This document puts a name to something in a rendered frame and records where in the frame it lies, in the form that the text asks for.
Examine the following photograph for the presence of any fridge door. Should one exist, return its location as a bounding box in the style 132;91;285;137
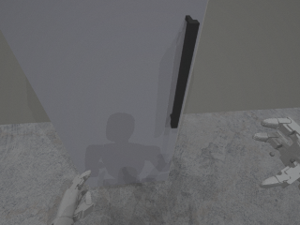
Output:
0;0;207;188

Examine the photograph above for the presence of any right robot hand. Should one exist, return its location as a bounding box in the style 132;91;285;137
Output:
252;117;300;188

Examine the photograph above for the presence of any left robot hand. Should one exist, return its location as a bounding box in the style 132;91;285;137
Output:
56;170;94;223

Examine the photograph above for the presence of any handle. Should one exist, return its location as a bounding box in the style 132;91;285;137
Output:
170;15;200;128

